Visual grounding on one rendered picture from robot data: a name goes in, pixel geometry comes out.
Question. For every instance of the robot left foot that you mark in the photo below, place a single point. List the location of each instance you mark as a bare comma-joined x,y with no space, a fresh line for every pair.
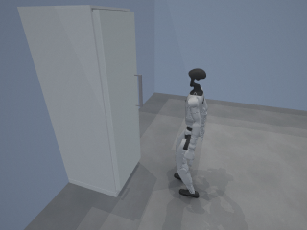
186,192

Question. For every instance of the robot left forearm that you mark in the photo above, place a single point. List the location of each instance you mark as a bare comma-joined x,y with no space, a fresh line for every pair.
195,132

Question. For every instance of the fridge door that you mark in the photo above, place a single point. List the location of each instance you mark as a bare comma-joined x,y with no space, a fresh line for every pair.
115,35

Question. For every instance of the handle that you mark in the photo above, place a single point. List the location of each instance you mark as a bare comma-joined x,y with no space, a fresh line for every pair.
140,87

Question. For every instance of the robot foot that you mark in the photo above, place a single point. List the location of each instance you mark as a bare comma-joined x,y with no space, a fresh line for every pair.
176,175
186,192

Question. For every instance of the robot right forearm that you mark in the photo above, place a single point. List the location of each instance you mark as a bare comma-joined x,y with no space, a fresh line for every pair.
203,117

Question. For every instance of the left robot upper arm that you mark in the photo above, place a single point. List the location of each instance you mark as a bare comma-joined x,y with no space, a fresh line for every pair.
193,104

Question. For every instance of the robot left hand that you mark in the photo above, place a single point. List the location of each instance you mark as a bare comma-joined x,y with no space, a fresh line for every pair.
188,155

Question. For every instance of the robot right hand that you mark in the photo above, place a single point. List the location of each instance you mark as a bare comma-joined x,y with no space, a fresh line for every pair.
202,131

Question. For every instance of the right robot upper arm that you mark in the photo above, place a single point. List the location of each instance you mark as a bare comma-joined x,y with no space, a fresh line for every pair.
204,106

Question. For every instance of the robot right foot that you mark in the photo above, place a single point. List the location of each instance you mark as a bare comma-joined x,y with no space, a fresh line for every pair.
176,175

